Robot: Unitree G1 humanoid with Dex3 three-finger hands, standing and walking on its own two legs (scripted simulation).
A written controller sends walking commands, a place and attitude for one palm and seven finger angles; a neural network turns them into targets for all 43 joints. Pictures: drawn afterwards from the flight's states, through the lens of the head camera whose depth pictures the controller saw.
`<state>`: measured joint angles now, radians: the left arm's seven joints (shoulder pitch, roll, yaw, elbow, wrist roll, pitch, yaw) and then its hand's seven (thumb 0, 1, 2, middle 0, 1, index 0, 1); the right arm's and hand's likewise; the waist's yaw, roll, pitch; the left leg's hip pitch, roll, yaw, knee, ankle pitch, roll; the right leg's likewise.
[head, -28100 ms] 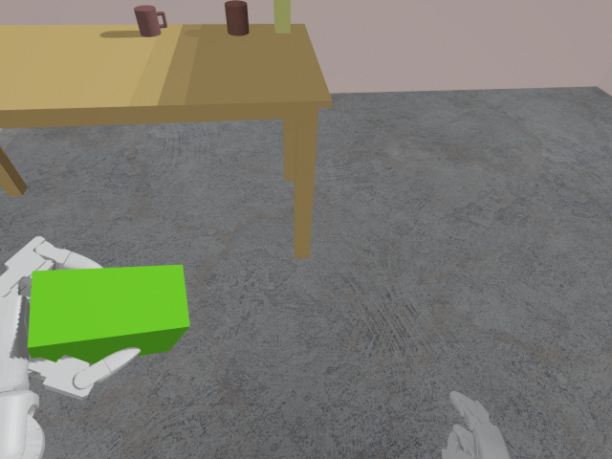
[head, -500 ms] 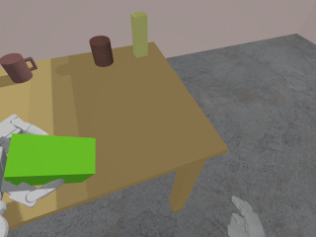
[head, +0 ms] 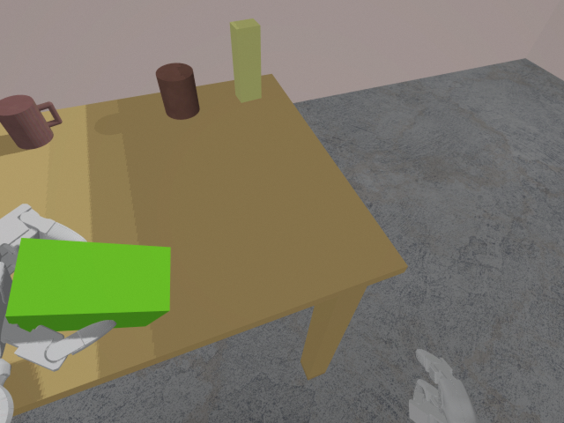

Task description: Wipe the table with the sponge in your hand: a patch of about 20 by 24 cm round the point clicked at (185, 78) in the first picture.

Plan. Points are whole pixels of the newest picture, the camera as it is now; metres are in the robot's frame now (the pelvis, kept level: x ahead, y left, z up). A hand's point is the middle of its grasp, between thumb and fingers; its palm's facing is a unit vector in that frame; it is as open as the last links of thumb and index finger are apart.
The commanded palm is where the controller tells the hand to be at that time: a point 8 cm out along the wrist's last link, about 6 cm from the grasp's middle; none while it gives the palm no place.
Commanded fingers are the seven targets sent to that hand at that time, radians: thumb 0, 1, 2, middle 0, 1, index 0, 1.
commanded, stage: shuffle to correct the standing spot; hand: left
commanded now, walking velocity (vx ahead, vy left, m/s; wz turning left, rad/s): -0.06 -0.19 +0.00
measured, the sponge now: (116, 289) +0.23 +0.19 +0.14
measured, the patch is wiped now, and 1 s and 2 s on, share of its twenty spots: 0.00 0.00 0.00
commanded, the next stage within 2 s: come to a stop and stand still in 0.80 s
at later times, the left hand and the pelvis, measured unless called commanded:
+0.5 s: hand (52, 293) +0.21 +0.24 +0.17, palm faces +0.31 -0.86 -0.39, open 10.5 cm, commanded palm +0.15 +0.28 +0.19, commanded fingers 0.00 0.10 1.30 -1.20 -1.60 -1.20 -1.60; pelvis -0.01 +0.00 +0.00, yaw +0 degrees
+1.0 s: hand (24, 270) +0.22 +0.26 +0.19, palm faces +0.35 -0.79 -0.51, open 10.5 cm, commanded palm +0.15 +0.27 +0.19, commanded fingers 0.00 0.10 1.30 -1.20 -1.60 -1.20 -1.60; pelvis -0.01 -0.01 +0.00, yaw +0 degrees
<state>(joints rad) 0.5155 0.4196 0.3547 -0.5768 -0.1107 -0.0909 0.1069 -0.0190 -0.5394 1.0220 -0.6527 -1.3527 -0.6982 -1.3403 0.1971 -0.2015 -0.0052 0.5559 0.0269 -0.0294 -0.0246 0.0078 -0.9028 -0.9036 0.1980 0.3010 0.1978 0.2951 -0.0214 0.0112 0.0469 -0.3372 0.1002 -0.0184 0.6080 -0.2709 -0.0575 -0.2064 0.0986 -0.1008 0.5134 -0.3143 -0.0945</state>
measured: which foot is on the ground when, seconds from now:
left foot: down 0.00-1.00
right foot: down 0.00-1.00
